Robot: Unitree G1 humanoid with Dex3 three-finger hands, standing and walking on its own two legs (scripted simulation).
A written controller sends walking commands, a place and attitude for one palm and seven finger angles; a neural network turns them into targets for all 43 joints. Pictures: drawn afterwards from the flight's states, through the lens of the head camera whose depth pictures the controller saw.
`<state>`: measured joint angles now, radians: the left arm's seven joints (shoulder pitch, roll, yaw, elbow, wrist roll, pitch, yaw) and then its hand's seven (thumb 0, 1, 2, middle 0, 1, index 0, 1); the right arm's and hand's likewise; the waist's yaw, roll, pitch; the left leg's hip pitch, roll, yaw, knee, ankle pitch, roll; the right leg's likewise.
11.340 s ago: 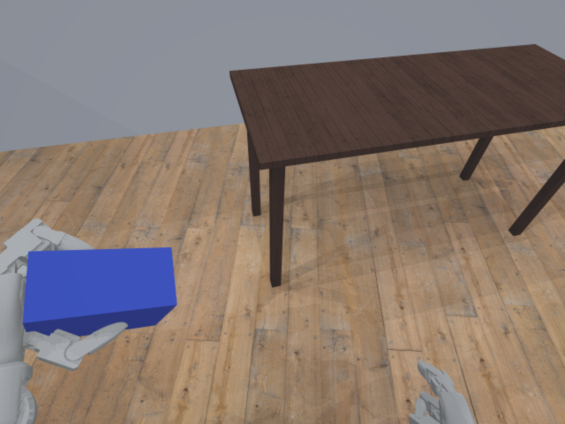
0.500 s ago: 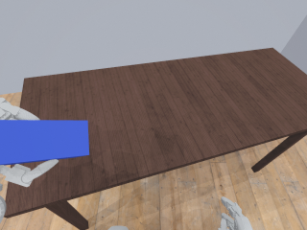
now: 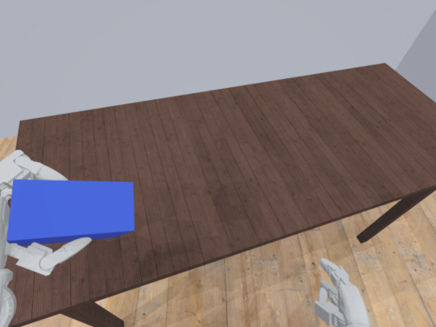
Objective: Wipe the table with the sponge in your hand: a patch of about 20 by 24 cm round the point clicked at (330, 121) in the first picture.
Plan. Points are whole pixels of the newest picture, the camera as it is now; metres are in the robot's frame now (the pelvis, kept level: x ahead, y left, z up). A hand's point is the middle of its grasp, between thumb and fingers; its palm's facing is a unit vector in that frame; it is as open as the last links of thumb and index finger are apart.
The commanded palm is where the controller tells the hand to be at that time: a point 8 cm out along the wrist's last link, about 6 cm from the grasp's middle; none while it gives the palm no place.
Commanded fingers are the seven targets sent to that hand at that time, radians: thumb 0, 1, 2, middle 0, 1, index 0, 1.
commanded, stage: come to a stop and stand still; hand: left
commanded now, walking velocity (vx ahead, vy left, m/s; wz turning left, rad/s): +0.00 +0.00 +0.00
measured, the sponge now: (91, 213) +0.23 +0.21 +0.13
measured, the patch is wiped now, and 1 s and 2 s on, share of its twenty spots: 0.00 0.00 0.00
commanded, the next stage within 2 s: look again from close up in 0.22 s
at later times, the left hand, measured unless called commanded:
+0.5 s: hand (56, 209) +0.22 +0.24 +0.16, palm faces +0.36 -0.84 -0.40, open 10.4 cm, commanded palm +0.17 +0.28 +0.18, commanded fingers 0.00 0.10 1.30 -1.20 -1.60 -1.20 -1.60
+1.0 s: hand (63, 232) +0.20 +0.23 +0.13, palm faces +0.29 -0.74 -0.60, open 10.4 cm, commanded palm +0.17 +0.28 +0.18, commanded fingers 0.00 0.10 1.30 -1.20 -1.60 -1.20 -1.60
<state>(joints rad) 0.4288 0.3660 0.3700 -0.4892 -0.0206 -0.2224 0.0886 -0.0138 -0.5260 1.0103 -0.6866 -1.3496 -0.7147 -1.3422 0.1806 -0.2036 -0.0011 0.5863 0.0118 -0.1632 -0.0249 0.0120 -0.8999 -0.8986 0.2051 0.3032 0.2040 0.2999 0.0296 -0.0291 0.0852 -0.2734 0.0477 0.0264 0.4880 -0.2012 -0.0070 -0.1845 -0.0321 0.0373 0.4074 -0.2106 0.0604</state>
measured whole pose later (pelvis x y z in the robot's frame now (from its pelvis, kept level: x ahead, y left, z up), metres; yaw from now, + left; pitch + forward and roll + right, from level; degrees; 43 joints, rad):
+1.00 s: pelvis -0.01 -0.02 -0.01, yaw +2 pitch -2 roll +0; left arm 0.37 0.46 0.29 -0.43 0.11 -0.02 0.02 -0.02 -0.52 1.01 -0.68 -1.35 -0.71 -1.34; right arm 0.15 -0.22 0.03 0.59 -0.02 -0.15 -0.04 0.01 -0.90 -0.90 0.21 0.30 0.20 0.30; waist 0.06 0.01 0.03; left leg -0.32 0.04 0.00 0.60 -0.24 -0.03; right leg -0.27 -0.04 0.01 0.63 -0.32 0.04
